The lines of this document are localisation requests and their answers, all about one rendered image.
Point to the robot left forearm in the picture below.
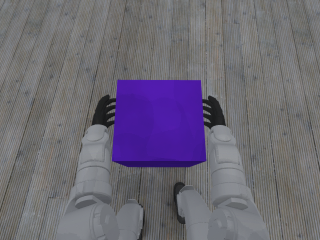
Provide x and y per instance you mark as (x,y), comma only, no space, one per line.
(92,183)

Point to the right robot foot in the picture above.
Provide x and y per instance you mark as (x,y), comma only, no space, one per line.
(177,187)

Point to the right robot upper arm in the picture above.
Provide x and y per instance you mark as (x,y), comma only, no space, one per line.
(228,223)

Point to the robot left hand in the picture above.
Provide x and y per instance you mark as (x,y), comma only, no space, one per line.
(100,116)

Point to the left robot upper arm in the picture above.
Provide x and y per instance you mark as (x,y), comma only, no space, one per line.
(94,222)

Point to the robot right forearm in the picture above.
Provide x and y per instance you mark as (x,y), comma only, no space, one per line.
(228,181)

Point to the robot right hand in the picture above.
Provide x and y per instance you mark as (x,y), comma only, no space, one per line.
(216,117)

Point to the carton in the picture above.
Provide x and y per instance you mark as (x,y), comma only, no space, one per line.
(159,123)

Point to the robot right thigh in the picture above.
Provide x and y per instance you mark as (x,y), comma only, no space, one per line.
(196,212)

